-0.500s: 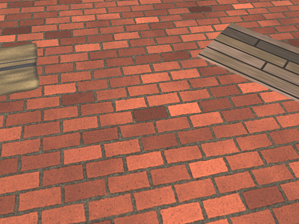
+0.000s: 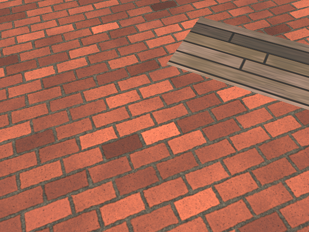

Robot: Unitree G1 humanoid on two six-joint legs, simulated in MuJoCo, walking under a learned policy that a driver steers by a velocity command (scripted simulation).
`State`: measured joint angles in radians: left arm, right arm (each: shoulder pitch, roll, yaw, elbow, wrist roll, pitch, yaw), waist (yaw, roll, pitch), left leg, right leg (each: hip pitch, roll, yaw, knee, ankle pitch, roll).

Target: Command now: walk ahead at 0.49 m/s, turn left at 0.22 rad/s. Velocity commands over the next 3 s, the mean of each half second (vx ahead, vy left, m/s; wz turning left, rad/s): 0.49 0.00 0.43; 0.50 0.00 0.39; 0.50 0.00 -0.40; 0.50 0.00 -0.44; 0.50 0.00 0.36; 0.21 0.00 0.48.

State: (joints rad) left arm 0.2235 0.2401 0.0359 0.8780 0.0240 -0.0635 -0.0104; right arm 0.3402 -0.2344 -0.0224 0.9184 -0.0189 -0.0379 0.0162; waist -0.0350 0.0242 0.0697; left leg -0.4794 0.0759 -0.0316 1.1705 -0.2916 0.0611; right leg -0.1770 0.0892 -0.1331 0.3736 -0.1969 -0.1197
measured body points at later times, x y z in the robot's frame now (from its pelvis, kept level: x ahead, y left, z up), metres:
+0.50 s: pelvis +0.27 +0.06 -0.01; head +0.30 +0.07 +0.44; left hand +0.28 +0.33 -0.14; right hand +0.43 -0.18 -0.14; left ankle +0.29 +0.10 -0.74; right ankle +0.22 -0.09 -0.64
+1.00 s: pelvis +0.56 +0.10 -0.01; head +0.59 +0.10 +0.44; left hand +0.54 +0.39 -0.12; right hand +0.73 -0.13 -0.14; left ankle +0.40 +0.14 -0.65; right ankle +0.65 +0.05 -0.74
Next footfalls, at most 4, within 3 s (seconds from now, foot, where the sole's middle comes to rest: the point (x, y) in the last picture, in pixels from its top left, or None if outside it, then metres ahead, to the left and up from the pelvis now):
0.36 left None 0.33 0.11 -0.78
0.88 right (143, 185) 0.69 0.07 -0.78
1.38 left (88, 159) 0.83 0.34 -0.78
1.90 right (130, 113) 1.12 0.14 -0.78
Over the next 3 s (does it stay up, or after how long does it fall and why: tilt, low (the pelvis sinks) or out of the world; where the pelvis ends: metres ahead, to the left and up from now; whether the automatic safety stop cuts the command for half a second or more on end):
stays up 1.47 0.27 -0.01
